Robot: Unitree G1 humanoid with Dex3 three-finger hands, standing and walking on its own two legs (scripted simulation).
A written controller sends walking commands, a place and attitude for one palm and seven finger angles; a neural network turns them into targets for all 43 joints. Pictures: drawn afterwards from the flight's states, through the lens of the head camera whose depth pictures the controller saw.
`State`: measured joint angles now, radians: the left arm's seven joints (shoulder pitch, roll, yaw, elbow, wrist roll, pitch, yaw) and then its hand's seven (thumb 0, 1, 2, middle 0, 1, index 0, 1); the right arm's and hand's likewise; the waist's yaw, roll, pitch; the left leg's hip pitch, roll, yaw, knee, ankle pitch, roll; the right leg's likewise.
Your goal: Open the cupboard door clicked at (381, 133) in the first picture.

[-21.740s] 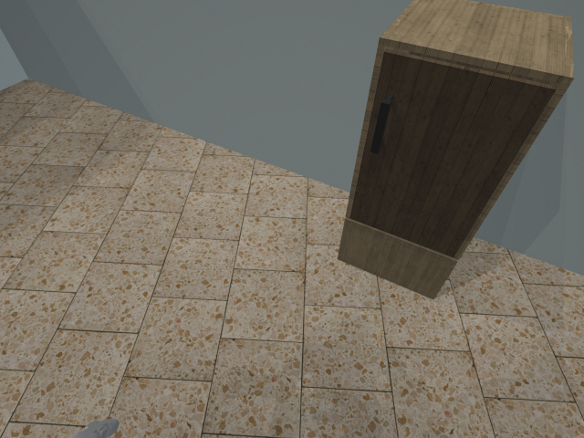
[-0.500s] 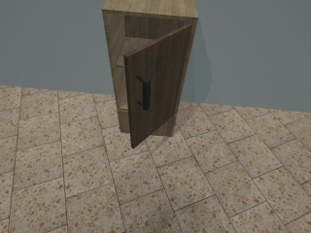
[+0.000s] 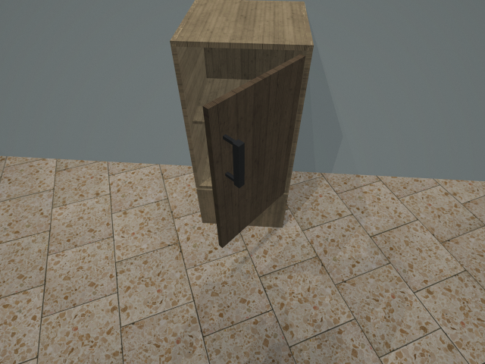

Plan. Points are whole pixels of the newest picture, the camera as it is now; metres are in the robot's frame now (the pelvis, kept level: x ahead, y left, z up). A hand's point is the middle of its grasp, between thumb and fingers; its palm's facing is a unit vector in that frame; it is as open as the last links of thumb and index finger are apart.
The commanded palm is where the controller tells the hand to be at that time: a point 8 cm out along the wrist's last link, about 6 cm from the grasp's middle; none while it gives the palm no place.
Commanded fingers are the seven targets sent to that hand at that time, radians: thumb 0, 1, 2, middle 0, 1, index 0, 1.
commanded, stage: let the arm hang, fingers relaxed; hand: left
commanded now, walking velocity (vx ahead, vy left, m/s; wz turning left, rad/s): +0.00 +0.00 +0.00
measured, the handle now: (233, 161) +0.61 +0.06 -0.05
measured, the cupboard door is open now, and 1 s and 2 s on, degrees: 51 51 51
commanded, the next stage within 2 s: look to check the result in 0.26 s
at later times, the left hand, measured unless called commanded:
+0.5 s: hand out of the picture +0.01 +0.16 -0.17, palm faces +0.05 -0.98 -0.18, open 7.4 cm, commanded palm none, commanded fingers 0.00 0.90 0.90 -0.20 -0.30 -0.20 -0.30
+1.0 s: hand out of the picture +0.03 +0.15 -0.17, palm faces +0.04 -0.98 -0.19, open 7.4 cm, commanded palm none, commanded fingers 0.00 0.90 0.90 -0.20 -0.30 -0.20 -0.30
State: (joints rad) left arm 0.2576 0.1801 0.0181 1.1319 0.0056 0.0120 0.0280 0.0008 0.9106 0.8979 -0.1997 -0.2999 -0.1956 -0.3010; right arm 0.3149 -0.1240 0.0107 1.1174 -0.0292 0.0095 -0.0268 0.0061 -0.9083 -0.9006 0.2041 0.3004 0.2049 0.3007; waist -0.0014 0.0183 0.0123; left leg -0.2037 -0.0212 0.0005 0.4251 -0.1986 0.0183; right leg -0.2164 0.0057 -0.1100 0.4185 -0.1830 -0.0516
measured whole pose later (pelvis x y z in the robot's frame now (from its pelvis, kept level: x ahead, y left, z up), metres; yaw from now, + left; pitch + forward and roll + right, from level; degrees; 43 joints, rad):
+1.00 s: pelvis +0.03 -0.02 +0.00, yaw +0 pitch -2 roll +0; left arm 0.27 0.13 0.01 1.15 0.00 -0.01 0.04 0.00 0.91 0.90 -0.20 -0.30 -0.20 -0.30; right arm 0.29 -0.12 0.01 1.15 -0.02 0.00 -0.04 0.00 -0.91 -0.90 0.20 0.30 0.20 0.30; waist 0.00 0.01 0.04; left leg -0.13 0.00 0.00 0.39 -0.23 -0.01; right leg -0.15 0.03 -0.11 0.39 -0.22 -0.07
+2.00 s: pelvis +0.04 -0.05 -0.01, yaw -28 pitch +2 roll -1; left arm 0.23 0.22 0.08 0.93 0.01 0.06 0.00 0.00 0.90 0.90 -0.21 -0.30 -0.20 -0.30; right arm 0.10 -0.21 -0.05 0.86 -0.01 0.00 -0.04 0.01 -0.91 -0.90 0.20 0.30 0.20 0.30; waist 0.02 -0.03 0.06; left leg -0.30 0.03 -0.01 0.55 -0.31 -0.02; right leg -0.35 0.11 0.14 0.64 -0.36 -0.02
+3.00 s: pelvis +0.14 -0.20 -0.01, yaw -66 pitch +2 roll -1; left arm 0.11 0.24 0.08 0.91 0.03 0.05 -0.07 0.00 0.91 0.90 -0.20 -0.30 -0.19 -0.30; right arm 0.47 -0.17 -0.01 1.00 -0.04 -0.05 -0.03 0.01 -0.91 -0.90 0.20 0.30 0.21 0.30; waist -0.05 -0.03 0.07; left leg -0.01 0.11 0.27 0.37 -0.38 -0.04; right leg -0.60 -0.07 -0.10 0.87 -0.22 -0.01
